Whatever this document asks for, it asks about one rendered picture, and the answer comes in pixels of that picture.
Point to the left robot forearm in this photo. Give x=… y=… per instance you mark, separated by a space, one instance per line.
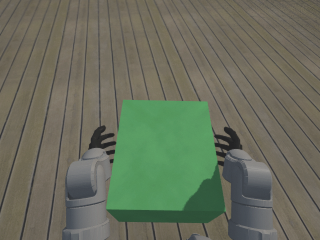
x=85 y=197

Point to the left robot hand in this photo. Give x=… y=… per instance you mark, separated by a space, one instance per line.
x=96 y=140

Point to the carton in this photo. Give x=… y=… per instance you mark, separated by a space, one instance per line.
x=165 y=167

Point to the right robot forearm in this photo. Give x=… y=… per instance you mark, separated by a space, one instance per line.
x=251 y=196

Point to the right robot hand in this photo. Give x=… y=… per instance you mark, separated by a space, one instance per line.
x=233 y=141

